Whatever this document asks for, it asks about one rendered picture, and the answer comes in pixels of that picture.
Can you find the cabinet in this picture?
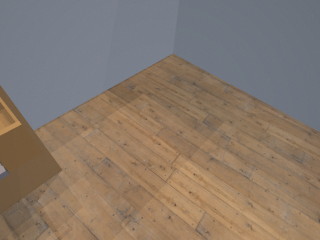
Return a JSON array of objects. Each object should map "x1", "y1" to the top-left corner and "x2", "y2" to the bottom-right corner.
[{"x1": 0, "y1": 85, "x2": 62, "y2": 214}]

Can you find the drawer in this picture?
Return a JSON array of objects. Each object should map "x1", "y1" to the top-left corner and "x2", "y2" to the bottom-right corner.
[{"x1": 0, "y1": 97, "x2": 43, "y2": 173}]

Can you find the handle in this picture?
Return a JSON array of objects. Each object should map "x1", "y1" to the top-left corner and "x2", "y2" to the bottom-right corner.
[{"x1": 0, "y1": 162, "x2": 10, "y2": 180}]

